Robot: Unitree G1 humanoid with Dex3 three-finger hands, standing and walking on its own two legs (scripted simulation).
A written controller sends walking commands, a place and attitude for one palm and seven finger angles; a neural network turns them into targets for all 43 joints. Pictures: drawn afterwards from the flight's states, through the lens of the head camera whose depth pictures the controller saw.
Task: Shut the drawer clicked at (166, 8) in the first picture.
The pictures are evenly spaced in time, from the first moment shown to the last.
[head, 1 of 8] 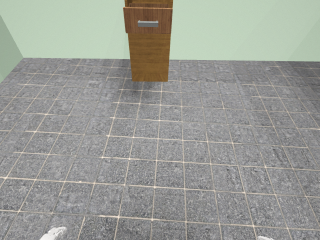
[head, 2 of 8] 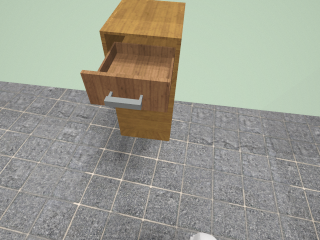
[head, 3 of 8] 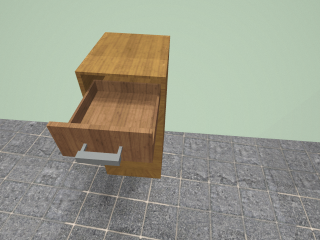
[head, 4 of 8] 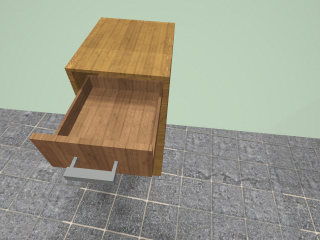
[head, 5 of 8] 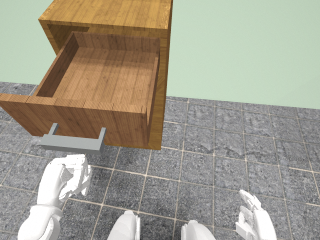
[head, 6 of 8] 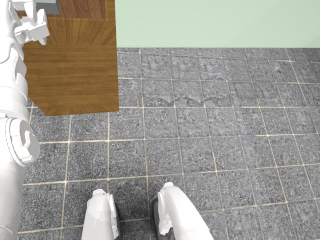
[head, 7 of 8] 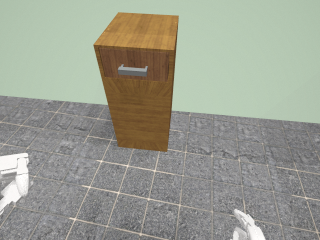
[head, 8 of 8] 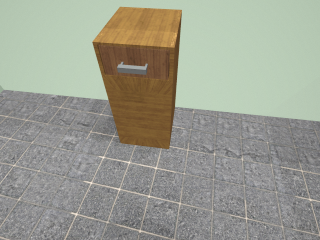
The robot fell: no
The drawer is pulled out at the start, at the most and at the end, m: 0.30 0.30 0.00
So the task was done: yes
